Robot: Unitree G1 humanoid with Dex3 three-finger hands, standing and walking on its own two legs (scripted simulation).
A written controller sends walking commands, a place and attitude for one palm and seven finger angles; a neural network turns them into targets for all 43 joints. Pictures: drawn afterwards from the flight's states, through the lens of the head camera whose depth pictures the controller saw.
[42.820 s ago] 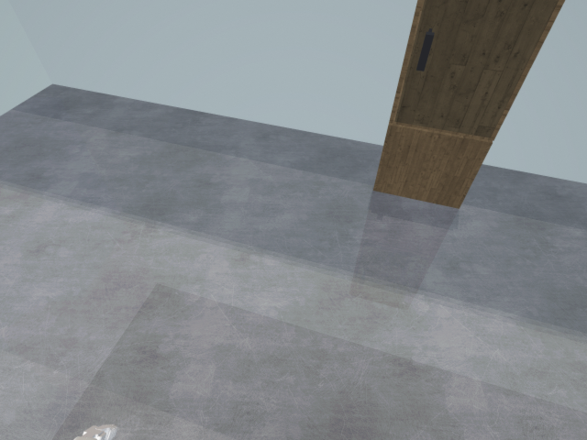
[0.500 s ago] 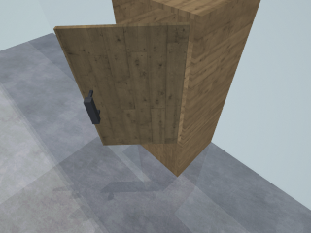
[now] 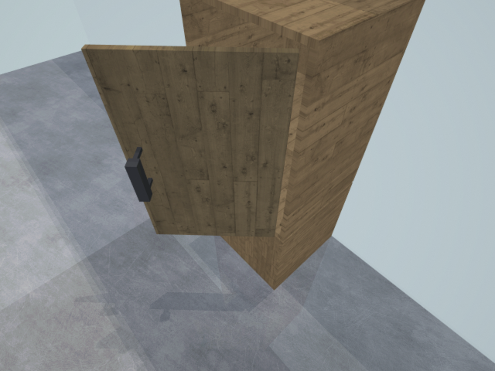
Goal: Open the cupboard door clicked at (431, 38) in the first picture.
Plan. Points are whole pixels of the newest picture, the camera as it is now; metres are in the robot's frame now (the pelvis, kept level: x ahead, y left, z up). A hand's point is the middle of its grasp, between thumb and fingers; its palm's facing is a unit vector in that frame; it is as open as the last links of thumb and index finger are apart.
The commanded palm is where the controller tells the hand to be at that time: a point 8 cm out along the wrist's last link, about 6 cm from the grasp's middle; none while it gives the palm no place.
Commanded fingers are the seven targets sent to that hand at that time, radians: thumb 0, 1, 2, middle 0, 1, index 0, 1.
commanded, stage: come to a stop and stand still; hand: left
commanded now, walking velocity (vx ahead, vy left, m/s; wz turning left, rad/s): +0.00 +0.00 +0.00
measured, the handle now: (142, 174) +0.53 +0.29 -0.04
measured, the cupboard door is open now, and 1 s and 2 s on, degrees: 46 46 46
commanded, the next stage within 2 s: look again from close up in 0.14 s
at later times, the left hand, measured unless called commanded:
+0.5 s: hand out of the picture +0.02 +0.20 -0.17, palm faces +0.01 -0.97 -0.23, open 7.4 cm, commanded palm none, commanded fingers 0.00 0.90 0.90 -0.20 -0.30 -0.20 -0.30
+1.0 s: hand (119, 337) +0.18 +0.22 -0.04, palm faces +0.26 -0.96 -0.09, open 7.6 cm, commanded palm +0.11 +0.27 -0.07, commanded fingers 0.00 0.67 0.80 -0.22 -0.45 -0.22 -0.45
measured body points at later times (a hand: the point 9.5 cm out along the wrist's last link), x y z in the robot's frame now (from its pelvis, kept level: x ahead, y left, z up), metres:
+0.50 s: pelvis +0.00 +0.01 +0.00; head +0.01 +0.01 +0.45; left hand +0.02 +0.25 -0.15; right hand +0.03 -0.23 -0.16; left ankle +0.00 +0.14 -0.74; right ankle -0.04 -0.08 -0.74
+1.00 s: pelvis -0.02 +0.02 -0.01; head +0.00 +0.01 +0.44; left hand +0.16 +0.27 -0.03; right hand +0.10 -0.23 -0.13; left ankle +0.00 +0.14 -0.74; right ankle -0.04 -0.08 -0.74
